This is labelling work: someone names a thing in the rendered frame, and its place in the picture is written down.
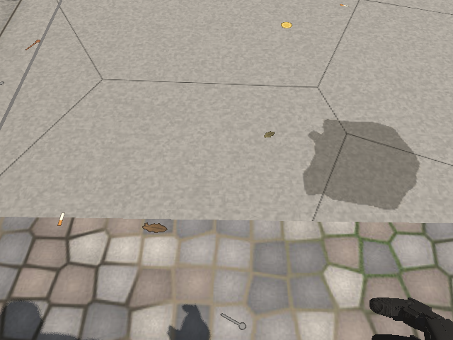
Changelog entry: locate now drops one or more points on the right robot hand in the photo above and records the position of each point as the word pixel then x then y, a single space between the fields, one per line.
pixel 415 314

